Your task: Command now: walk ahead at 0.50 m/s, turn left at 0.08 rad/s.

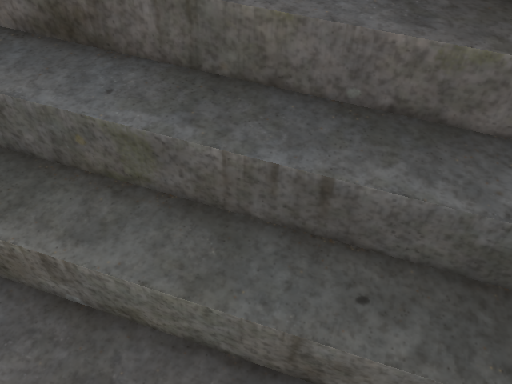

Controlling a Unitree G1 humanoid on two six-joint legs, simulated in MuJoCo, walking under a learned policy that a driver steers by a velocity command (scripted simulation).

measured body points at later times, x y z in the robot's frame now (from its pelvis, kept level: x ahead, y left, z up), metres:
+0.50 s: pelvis +0.13 -0.13 +0.05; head +0.17 -0.16 +0.50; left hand +0.33 +0.06 -0.04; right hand +0.13 -0.39 -0.10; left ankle +0.00 +0.06 -0.58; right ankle +0.23 -0.23 -0.55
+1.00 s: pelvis +0.19 -0.16 +0.15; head +0.19 -0.18 +0.60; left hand +0.22 +0.06 +0.01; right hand +0.22 -0.38 -0.01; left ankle +0.18 +0.02 -0.49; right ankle +0.23 -0.24 -0.55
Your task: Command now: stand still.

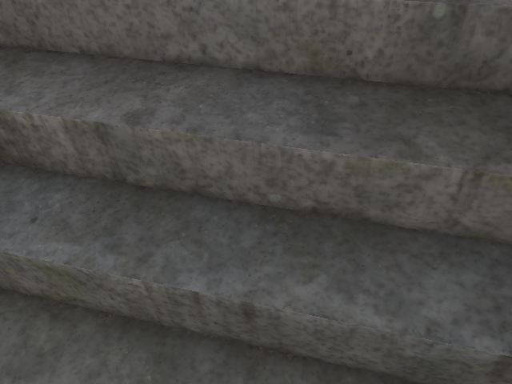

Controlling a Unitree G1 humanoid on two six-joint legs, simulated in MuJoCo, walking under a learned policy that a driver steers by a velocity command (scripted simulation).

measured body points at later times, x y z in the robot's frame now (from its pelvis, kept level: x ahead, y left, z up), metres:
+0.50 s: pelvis -0.03 +0.07 -0.02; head -0.03 +0.05 +0.43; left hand -0.05 +0.31 -0.16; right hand +0.17 -0.15 -0.12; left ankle -0.08 +0.24 -0.52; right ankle -0.02 +0.00 -0.71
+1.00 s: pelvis -0.09 +0.19 -0.19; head -0.11 +0.20 +0.26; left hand +0.15 +0.34 -0.24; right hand -0.14 -0.02 -0.33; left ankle -0.14 +0.28 -0.90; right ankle -0.11 +0.08 -0.52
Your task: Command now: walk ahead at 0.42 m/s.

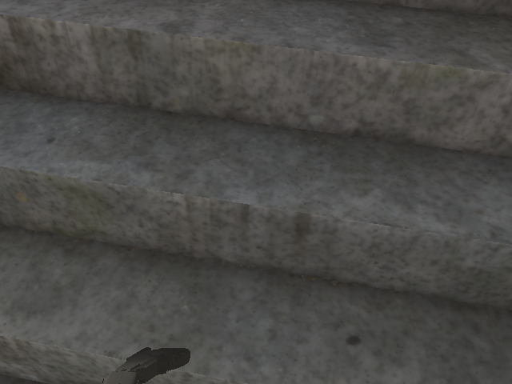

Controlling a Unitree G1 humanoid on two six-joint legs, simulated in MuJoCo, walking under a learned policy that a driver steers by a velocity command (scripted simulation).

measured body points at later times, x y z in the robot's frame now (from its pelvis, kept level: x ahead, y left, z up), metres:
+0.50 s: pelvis +0.16 -0.04 +0.17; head +0.16 -0.04 +0.62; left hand +0.17 +0.21 +0.02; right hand +0.34 -0.25 +0.08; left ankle +0.12 +0.11 -0.30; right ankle +0.18 -0.11 -0.52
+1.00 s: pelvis +0.44 +0.04 +0.33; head +0.48 +0.02 +0.78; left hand +0.40 +0.26 +0.18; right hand +0.59 -0.20 +0.21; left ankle +0.49 +0.13 -0.33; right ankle +0.28 -0.11 -0.20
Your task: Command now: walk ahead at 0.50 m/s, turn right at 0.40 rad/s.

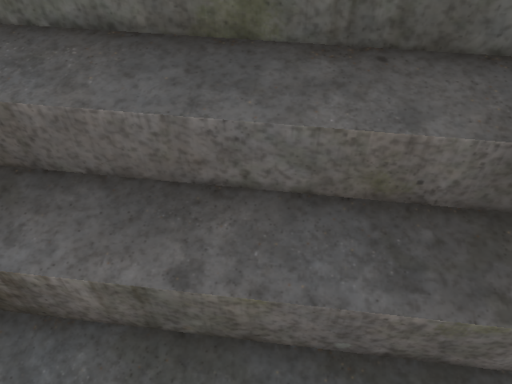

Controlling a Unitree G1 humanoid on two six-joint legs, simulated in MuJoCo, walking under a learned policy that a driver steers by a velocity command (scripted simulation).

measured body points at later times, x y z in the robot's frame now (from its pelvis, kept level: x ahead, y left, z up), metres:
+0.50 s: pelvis +0.27 +0.00 +0.21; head +0.26 +0.00 +0.66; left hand +0.37 +0.21 +0.06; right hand +0.28 -0.26 +0.06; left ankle +0.22 +0.16 -0.28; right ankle +0.29 -0.11 -0.47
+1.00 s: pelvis +0.52 +0.02 +0.42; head +0.50 +0.05 +0.87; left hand +0.75 +0.17 +0.29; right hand +0.40 -0.18 +0.27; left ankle +0.57 +0.10 -0.28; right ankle +0.47 -0.15 -0.06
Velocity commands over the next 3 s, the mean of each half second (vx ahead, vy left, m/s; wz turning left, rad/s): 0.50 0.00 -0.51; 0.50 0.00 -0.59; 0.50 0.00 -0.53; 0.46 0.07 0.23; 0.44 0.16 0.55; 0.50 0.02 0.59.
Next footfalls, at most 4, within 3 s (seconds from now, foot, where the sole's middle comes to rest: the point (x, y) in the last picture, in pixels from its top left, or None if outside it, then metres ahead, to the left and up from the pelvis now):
0.32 right None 0.32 -0.11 -0.51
0.74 left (215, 240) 0.61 0.09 -0.32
1.42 right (434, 107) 0.75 -0.33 -0.13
1.84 left None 1.02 -0.30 0.06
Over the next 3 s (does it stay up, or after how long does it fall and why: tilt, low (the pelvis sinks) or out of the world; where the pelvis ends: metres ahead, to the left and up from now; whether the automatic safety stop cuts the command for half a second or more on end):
stays up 1.34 -0.52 1.05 its command is cut before an obstacle after 1.9 s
